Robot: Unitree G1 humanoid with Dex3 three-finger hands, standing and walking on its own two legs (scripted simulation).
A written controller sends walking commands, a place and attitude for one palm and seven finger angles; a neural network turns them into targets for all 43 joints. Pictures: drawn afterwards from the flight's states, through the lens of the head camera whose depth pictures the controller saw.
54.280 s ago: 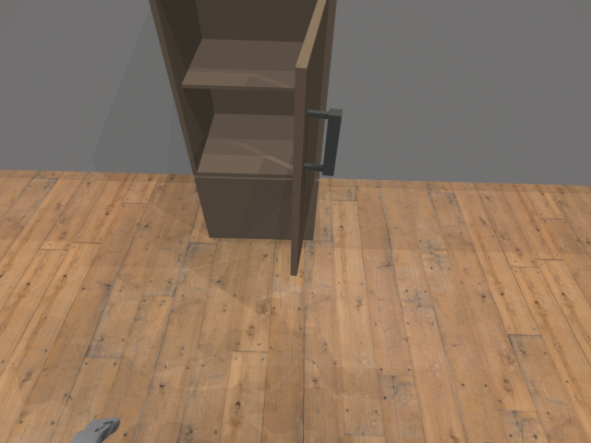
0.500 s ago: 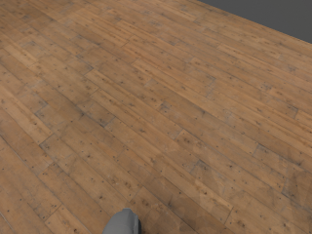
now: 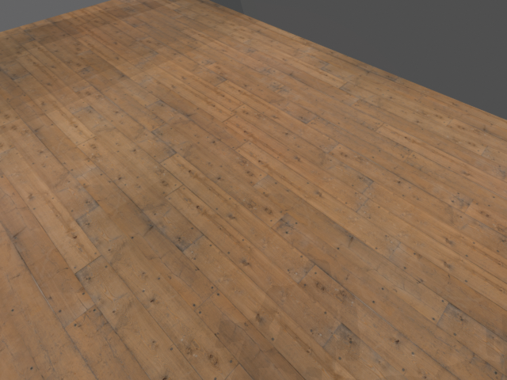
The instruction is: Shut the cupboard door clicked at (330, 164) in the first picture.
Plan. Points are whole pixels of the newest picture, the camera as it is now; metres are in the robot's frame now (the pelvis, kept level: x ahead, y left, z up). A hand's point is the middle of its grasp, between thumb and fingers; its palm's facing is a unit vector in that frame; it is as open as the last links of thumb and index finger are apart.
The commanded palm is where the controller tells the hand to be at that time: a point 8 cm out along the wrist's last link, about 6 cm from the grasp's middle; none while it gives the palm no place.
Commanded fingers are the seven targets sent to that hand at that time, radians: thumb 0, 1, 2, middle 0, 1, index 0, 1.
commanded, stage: turn to face it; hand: left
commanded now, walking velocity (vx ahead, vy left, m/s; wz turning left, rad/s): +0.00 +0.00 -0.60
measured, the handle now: out of the picture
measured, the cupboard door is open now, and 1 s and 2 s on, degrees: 26 26 26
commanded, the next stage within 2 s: none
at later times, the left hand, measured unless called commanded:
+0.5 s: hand (139, 376) +0.15 +0.22 -0.17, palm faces -0.18 -0.96 -0.22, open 7.4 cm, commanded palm none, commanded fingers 0.00 0.90 0.90 -0.20 -0.30 -0.20 -0.30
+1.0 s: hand (205, 334) +0.22 +0.11 -0.15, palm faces -0.51 -0.82 -0.24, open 7.4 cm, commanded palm none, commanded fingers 0.00 0.90 0.90 -0.20 -0.30 -0.20 -0.30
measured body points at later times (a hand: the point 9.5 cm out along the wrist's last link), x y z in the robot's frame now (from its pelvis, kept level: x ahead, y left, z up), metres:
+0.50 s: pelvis +0.04 +0.02 +0.00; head +0.08 +0.04 +0.45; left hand +0.16 +0.27 -0.15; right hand +0.06 -0.24 -0.12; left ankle +0.06 +0.14 -0.73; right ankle -0.01 -0.10 -0.67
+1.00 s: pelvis +0.04 -0.01 +0.01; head +0.08 -0.05 +0.45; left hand +0.25 +0.15 -0.13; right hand -0.04 -0.28 -0.14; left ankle +0.12 +0.13 -0.67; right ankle +0.00 -0.11 -0.73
